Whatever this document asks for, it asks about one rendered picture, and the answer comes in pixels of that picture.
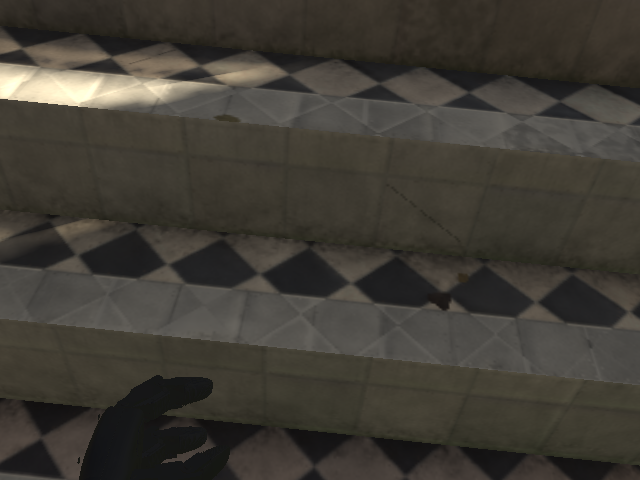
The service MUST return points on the robot left hand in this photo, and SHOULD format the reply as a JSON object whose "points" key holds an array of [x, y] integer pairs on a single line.
{"points": [[120, 449]]}

